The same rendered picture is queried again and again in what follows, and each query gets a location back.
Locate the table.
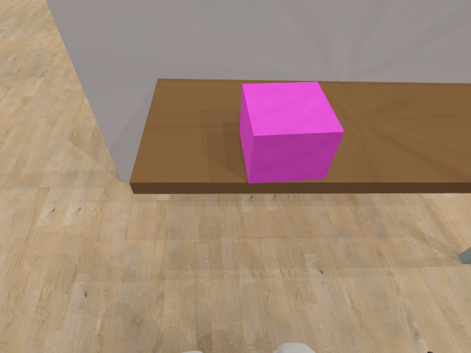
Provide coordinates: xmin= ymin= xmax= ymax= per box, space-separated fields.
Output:
xmin=130 ymin=79 xmax=471 ymax=264

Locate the carton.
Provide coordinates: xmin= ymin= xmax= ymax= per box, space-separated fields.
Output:
xmin=239 ymin=82 xmax=344 ymax=184

